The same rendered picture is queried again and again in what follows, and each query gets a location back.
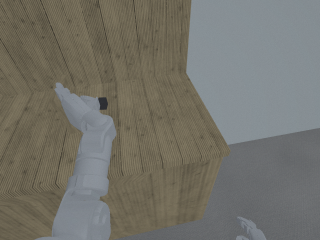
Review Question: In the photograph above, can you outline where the tap lever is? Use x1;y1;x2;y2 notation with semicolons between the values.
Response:
98;97;108;110

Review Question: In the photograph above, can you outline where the right robot hand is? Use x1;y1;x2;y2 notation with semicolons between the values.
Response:
236;216;267;240

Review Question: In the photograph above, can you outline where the robot left upper arm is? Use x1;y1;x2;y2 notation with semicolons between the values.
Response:
35;200;111;240

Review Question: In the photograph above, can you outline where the left robot forearm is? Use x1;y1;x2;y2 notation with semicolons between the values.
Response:
52;110;117;236

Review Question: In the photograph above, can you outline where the counter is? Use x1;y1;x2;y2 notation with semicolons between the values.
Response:
0;0;231;240

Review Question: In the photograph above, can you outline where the left robot hand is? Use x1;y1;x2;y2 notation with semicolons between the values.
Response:
54;82;100;131

